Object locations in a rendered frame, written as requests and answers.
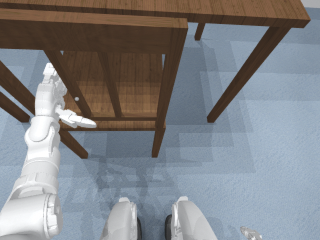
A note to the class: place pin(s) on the chair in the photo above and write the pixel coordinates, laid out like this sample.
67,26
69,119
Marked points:
112,63

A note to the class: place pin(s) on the table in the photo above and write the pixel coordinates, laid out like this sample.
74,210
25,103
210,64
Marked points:
279,15

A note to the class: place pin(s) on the left robot forearm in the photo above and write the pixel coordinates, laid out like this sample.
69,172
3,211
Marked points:
41,166

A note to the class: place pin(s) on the robot right hand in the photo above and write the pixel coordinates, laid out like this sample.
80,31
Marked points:
250,234

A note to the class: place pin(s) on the left robot shin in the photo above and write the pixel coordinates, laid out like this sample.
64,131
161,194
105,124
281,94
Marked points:
133,232

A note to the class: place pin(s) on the robot left thigh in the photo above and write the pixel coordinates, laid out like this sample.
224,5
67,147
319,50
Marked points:
121,219

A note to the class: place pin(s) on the robot left upper arm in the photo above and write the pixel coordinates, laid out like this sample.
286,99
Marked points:
36,217

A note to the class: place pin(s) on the robot left hand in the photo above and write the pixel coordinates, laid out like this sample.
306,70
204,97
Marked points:
49,93

